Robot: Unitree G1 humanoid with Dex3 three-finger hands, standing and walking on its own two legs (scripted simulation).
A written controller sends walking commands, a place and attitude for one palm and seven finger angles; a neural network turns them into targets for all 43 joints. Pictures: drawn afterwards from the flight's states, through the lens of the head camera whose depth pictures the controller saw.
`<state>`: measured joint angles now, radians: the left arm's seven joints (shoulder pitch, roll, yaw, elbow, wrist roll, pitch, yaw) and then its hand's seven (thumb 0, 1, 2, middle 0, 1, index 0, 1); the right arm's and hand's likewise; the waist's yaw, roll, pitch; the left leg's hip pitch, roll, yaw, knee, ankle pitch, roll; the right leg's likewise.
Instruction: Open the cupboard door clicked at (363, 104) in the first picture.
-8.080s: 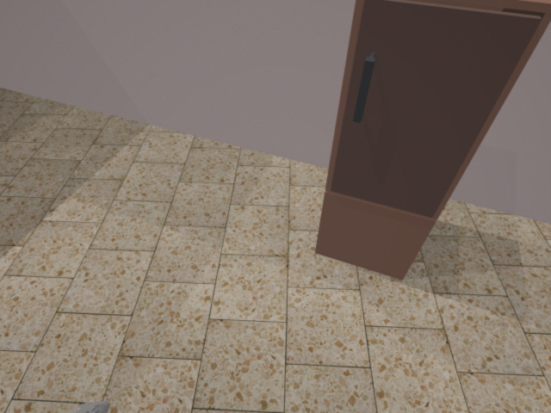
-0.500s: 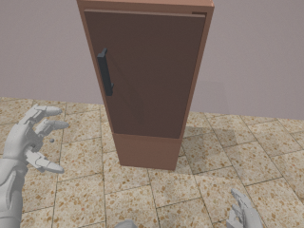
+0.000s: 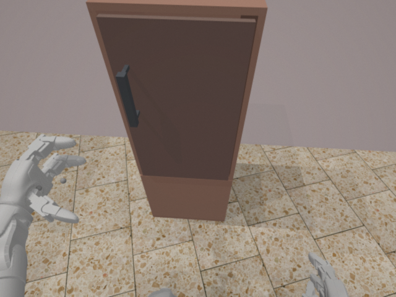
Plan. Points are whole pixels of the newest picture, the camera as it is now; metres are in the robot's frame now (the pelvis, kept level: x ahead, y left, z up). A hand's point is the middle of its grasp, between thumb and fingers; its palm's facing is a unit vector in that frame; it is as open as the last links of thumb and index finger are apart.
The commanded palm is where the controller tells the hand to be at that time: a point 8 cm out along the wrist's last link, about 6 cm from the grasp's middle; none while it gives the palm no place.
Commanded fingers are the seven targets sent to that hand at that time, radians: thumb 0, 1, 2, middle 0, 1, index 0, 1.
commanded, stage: raise the hand with hooked fingers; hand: left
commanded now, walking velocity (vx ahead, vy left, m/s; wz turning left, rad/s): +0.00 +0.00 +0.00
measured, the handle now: (130, 97) +0.57 +0.22 +0.09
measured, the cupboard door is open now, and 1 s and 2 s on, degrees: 0 0 0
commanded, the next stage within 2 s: move the hooked fingers beside the handle in 0.06 s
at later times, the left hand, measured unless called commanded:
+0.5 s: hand (76, 157) +0.34 +0.27 +0.11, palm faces -0.01 -1.00 -0.01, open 14.0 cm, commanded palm +0.32 +0.32 +0.11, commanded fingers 0.00 -0.50 0.30 -0.30 -1.20 -0.30 -1.20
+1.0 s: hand (90, 132) +0.42 +0.27 +0.10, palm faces +0.00 -1.00 +0.01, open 14.0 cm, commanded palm +0.40 +0.32 +0.10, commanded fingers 0.00 -0.50 0.30 -0.30 -1.20 -0.30 -1.20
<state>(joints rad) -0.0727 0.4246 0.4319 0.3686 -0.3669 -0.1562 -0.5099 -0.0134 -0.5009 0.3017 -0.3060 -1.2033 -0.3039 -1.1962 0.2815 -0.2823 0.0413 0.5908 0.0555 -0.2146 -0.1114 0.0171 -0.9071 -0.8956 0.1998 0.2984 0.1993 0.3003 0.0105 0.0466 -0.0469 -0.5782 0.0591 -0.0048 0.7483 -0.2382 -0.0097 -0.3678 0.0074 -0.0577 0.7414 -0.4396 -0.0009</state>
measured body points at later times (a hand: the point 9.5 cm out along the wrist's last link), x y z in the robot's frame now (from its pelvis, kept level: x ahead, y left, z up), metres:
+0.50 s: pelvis +0.00 +0.00 -0.01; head +0.04 +0.00 +0.44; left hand +0.34 +0.32 +0.11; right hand +0.16 -0.26 -0.09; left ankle +0.09 +0.13 -0.71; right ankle -0.03 -0.12 -0.71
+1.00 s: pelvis +0.01 +0.00 -0.01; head +0.06 +0.01 +0.43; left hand +0.41 +0.32 +0.11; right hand +0.09 -0.27 -0.12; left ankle +0.09 +0.13 -0.71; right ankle -0.03 -0.12 -0.71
